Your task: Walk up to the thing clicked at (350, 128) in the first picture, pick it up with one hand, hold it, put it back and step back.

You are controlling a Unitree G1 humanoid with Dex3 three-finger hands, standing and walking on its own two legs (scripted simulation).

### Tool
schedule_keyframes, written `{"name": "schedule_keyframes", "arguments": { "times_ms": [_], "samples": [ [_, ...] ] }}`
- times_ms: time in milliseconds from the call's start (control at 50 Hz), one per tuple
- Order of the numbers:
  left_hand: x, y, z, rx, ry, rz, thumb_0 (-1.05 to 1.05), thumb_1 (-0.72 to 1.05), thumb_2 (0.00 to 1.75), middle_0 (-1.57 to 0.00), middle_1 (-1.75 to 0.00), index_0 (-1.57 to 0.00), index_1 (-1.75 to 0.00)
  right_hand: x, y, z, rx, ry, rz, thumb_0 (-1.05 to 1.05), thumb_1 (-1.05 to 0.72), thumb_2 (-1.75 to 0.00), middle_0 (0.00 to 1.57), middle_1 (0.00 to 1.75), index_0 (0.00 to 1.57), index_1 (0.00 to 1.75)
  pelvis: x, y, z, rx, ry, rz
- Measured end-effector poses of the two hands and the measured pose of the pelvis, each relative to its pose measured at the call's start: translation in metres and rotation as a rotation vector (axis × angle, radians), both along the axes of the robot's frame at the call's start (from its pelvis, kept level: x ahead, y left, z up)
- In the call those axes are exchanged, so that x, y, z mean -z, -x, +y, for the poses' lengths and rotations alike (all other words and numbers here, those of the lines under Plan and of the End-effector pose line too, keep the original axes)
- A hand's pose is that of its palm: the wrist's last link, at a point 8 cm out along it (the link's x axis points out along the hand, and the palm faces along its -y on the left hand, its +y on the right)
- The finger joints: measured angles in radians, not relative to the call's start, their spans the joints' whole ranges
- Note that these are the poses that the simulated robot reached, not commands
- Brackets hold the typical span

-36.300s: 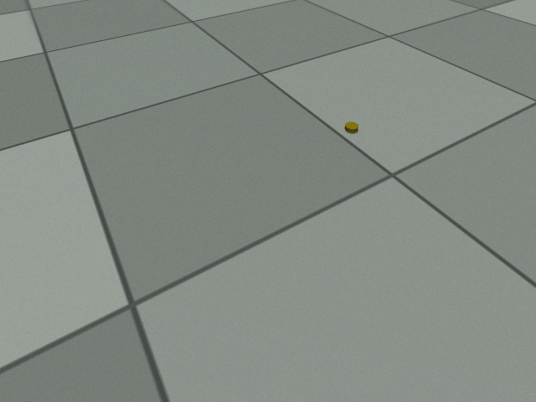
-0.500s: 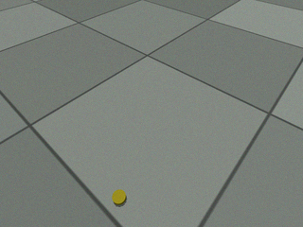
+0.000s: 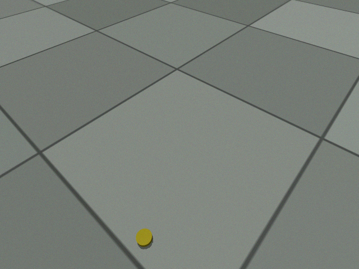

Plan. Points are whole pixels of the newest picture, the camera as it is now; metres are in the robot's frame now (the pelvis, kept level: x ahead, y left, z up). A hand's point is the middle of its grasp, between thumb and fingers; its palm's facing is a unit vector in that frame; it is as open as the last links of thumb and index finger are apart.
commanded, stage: walk up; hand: left
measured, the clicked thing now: (144, 237) +0.45 +0.22 -0.76
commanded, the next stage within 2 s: stand in 0.02 s
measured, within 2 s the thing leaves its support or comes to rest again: neither
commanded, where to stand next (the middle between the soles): +0.04 +0.01 m, yaw -4 degrees
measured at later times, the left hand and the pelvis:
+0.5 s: hand out of the picture +0.06 +0.26 -0.15, palm faces +0.00 -0.94 -0.34, open 7.4 cm; pelvis -0.01 +0.00 +0.00, yaw +0 degrees
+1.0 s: hand out of the picture +0.08 +0.25 -0.15, palm faces -0.02 -0.94 -0.34, open 7.4 cm; pelvis +0.00 -0.01 +0.00, yaw +0 degrees
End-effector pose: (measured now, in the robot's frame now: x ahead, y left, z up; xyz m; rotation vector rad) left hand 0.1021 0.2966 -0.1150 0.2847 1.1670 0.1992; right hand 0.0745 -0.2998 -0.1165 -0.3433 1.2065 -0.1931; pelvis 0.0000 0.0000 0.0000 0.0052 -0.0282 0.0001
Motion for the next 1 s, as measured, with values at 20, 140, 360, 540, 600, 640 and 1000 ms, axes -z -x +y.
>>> {"name": "schedule_keyframes", "arguments": {
  "times_ms": [20,140,360,540,600,640,1000],
  "samples": [
    [0.000,0.001,0.001,-0.002,0.002,0.003,0.01,0.90,0.90,-0.21,-0.30,-0.21,-0.30,-0.001,0.000,0.000,0.001,0.002,0.000,0.01,-0.90,-0.90,0.20,0.30,0.21,0.30,0.000,0.000,0.001,0.000,0.000,-0.001],
    [0.001,0.010,0.002,-0.004,0.004,0.017,0.01,0.90,0.90,-0.21,-0.30,-0.21,-0.30,-0.004,-0.003,0.003,0.007,0.002,-0.005,0.01,-0.90,-0.90,0.20,0.30,0.21,0.30,-0.003,0.001,0.003,0.001,0.003,-0.012],
    [0.000,0.034,0.004,-0.015,-0.009,0.058,0.01,0.90,0.90,-0.21,-0.30,-0.21,-0.30,-0.003,-0.006,0.007,0.002,-0.024,-0.011,0.01,-0.90,-0.90,0.20,0.30,0.21,0.30,-0.005,0.006,0.002,0.000,0.002,-0.016],
    [-0.002,0.047,0.003,-0.021,-0.022,0.081,0.01,0.90,0.90,-0.21,-0.30,-0.21,-0.30,0.002,0.003,0.006,0.004,-0.038,0.012,0.01,-0.90,-0.90,0.20,0.30,0.21,0.30,-0.005,0.009,-0.001,-0.002,0.002,-0.015],
    [-0.002,0.048,0.002,-0.020,-0.024,0.083,0.01,0.90,0.90,-0.21,-0.30,-0.21,-0.30,0.003,0.007,0.004,0.007,-0.040,0.025,0.01,-0.90,-0.90,0.20,0.30,0.21,0.30,-0.005,0.009,-0.003,-0.003,0.001,-0.013],
    [-0.002,0.048,0.001,-0.018,-0.025,0.083,0.01,0.90,0.90,-0.21,-0.30,-0.21,-0.30,0.003,0.010,0.003,0.010,-0.040,0.033,0.01,-0.90,-0.90,0.20,0.30,0.21,0.30,-0.005,0.009,-0.004,-0.003,0.001,-0.012],
    [-0.002,0.027,-0.007,0.008,-0.018,0.058,0.01,0.90,0.90,-0.21,-0.30,-0.21,-0.30,0.003,0.015,-0.007,0.026,-0.024,0.058,0.01,-0.91,-0.90,0.20,0.30,0.21,0.30,-0.005,0.001,-0.008,-0.001,0.002,-0.004]
  ]
}}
